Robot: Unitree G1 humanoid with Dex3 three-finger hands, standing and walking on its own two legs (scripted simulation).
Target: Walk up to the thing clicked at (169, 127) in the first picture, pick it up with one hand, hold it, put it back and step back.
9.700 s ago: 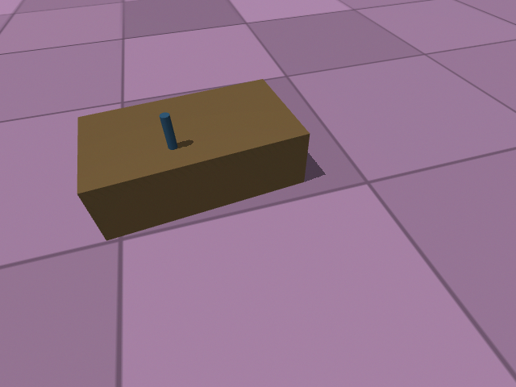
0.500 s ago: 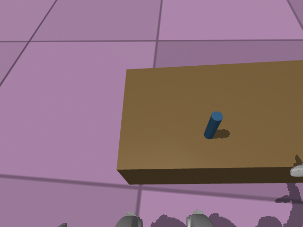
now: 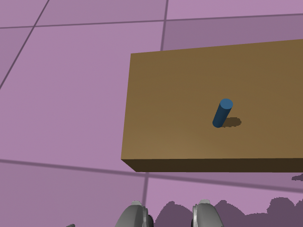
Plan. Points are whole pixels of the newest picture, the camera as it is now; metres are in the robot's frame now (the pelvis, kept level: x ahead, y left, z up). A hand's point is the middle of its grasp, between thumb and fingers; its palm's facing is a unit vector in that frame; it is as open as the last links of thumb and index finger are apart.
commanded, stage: go down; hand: right
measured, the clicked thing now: (221, 114) +0.53 -0.22 -0.27
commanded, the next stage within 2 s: approach in 0.32 s
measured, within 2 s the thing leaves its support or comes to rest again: neither
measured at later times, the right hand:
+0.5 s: hand out of the picture +0.41 -0.39 +0.01, palm faces +0.22 +0.97 -0.09, open 17.3 cm
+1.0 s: hand (264, 124) +0.46 -0.33 -0.20, palm faces +0.17 +0.99 +0.01, open 17.4 cm
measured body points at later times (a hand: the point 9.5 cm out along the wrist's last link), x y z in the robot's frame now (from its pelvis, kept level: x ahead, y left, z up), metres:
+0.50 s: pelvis +0.00 -0.01 -0.01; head +0.16 -0.06 +0.41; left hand +0.07 +0.28 -0.10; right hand +0.39 -0.44 +0.01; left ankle +0.02 +0.14 -0.65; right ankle +0.02 -0.11 -0.65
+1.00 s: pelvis -0.06 +0.00 -0.22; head +0.17 -0.06 +0.16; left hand +0.03 +0.27 -0.31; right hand +0.44 -0.39 -0.20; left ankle +0.02 +0.14 -0.65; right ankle +0.02 -0.11 -0.65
